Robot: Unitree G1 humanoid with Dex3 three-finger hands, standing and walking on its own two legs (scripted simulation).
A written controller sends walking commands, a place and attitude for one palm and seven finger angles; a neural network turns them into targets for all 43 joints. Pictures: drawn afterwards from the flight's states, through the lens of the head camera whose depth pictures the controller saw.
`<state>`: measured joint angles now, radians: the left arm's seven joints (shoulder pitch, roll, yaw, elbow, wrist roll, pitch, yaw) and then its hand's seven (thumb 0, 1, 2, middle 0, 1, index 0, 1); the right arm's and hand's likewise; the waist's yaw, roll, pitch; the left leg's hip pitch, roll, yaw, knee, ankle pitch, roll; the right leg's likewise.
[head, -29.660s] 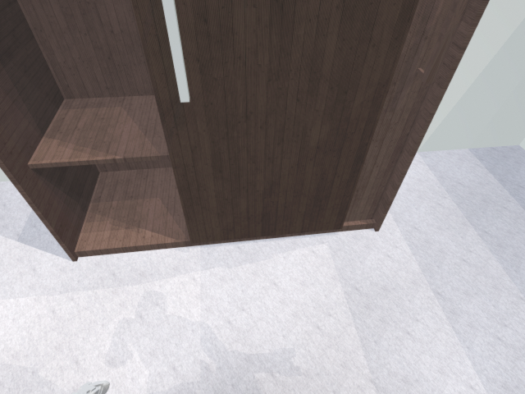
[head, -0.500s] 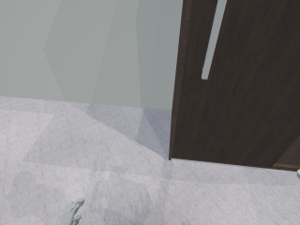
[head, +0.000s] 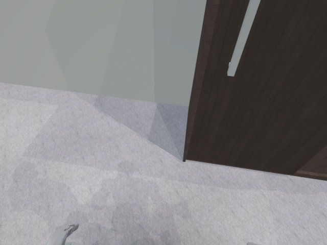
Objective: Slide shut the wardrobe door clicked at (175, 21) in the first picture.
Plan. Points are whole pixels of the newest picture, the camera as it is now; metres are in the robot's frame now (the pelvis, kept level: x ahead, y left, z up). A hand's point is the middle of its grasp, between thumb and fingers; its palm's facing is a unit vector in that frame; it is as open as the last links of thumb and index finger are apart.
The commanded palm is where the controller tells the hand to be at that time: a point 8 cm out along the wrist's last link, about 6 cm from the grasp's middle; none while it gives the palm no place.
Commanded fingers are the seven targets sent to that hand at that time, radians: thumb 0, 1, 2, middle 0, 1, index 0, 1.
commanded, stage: let the arm hang, fingers relaxed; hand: right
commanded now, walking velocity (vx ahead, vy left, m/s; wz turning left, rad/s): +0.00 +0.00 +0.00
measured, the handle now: (244, 27) +0.74 -0.19 +0.20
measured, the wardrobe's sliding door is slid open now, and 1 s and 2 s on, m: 0.00 0.00 0.00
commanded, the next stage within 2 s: look to check the result in 0.84 s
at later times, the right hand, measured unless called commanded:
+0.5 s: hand out of the picture +0.08 -0.27 -0.14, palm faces -0.03 +0.93 -0.37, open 7.4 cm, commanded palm none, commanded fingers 0.00 -0.90 -0.90 0.20 0.30 0.20 0.30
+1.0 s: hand out of the picture +0.12 -0.24 -0.14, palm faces -0.06 +0.95 -0.31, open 7.4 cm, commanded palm none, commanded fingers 0.00 -0.90 -0.90 0.20 0.30 0.20 0.30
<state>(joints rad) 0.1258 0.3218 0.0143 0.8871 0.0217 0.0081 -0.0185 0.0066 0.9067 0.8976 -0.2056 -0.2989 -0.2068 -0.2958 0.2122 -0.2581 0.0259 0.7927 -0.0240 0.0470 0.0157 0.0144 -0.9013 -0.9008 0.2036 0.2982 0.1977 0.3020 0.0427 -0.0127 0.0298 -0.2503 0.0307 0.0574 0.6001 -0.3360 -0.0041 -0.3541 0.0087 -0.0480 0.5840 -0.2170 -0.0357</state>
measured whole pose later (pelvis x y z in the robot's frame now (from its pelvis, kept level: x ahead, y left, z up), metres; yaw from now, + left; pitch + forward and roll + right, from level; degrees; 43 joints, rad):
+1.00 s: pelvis +0.04 +0.00 +0.02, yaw +1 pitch -1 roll +0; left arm 0.09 0.34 0.01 1.14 0.01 0.00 0.00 0.00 0.91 0.90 -0.20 -0.30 -0.21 -0.30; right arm 0.10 -0.32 0.00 1.13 -0.01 -0.02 0.01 0.01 -0.90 -0.90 0.21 0.30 0.20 0.30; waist 0.02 0.01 0.05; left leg -0.04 0.03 0.04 0.30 -0.23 -0.01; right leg -0.15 0.02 -0.06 0.32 -0.14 -0.03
